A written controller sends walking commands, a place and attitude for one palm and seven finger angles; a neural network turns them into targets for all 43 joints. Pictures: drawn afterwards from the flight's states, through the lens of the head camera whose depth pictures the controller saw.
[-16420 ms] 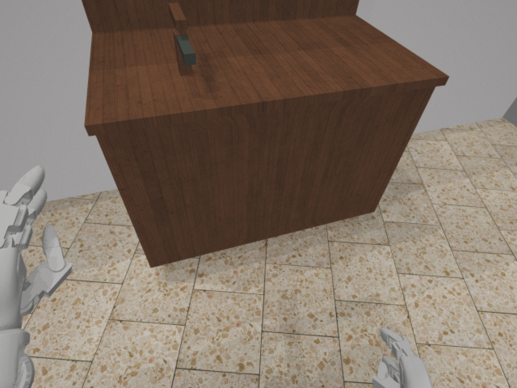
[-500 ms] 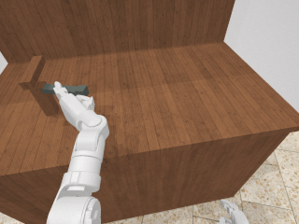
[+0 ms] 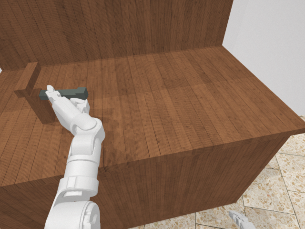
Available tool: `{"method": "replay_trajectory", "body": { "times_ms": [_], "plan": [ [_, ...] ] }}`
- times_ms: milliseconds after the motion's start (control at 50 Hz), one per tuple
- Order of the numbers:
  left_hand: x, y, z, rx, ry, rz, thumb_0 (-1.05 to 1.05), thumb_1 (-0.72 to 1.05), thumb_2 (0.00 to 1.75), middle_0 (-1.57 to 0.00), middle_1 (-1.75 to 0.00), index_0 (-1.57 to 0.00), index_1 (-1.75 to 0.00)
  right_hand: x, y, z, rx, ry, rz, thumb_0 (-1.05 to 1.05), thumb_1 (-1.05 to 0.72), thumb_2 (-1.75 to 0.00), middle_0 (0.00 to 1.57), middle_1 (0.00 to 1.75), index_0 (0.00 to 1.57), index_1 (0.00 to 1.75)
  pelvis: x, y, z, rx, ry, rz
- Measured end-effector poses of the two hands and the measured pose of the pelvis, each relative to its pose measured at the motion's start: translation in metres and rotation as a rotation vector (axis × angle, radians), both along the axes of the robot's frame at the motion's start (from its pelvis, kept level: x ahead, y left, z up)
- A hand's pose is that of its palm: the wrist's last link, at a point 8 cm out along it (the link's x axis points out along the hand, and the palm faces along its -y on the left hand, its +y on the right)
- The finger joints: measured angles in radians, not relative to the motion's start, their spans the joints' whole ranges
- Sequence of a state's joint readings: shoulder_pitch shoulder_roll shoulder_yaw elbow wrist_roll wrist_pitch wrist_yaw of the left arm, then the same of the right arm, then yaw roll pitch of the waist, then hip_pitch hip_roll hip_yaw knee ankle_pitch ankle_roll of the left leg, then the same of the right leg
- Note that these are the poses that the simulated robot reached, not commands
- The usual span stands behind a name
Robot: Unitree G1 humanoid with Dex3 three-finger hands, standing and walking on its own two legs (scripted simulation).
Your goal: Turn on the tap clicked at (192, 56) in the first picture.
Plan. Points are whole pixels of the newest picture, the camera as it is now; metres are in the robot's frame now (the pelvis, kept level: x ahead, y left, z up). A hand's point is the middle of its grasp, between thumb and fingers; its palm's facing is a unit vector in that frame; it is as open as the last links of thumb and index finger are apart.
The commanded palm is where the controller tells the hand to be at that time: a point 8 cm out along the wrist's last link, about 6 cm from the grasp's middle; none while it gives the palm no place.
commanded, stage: lift the hand up off the lever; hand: left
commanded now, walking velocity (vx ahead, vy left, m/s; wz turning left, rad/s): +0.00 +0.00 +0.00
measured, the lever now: (82, 93) +0.44 +0.24 +0.14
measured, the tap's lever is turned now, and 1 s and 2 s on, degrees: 79 80 80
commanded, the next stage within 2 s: none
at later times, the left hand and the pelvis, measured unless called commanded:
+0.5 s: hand (85, 100) +0.39 +0.21 +0.16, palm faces +0.78 -0.62 -0.04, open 7.8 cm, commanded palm +0.34 +0.23 +0.17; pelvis -0.01 +0.00 +0.00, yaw +0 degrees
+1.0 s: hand (81, 93) +0.39 +0.21 +0.19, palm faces +0.76 -0.65 -0.02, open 7.8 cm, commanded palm +0.33 +0.23 +0.19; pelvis +0.00 +0.00 +0.01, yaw +0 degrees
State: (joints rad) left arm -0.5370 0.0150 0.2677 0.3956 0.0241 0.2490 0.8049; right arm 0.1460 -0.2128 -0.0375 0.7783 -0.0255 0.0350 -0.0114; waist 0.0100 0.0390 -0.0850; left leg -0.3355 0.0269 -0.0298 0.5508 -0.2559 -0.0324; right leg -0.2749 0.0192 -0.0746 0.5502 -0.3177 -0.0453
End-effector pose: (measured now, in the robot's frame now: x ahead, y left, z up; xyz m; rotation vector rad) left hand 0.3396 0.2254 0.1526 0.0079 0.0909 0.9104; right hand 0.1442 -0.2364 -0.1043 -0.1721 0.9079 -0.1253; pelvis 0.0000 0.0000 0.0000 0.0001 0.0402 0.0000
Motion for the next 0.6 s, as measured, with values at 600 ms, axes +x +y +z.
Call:
{"method": "replay_trajectory", "body": {
  "times_ms": [600],
  "plan": [
    [-0.004, 0.001, 0.014, -0.023, 0.016, -0.013, 0.02, 0.9, 0.9, -0.15, -0.16, -0.15, -0.15, 0.017, 0.015, 0.01, 0.012, -0.054, 0.036, 0.01, -0.9, -0.9, 0.2, 0.3, 0.2, 0.3, -0.003, 0.002, 0.004, 0.001, -0.029, -0.002]
  ]
}}
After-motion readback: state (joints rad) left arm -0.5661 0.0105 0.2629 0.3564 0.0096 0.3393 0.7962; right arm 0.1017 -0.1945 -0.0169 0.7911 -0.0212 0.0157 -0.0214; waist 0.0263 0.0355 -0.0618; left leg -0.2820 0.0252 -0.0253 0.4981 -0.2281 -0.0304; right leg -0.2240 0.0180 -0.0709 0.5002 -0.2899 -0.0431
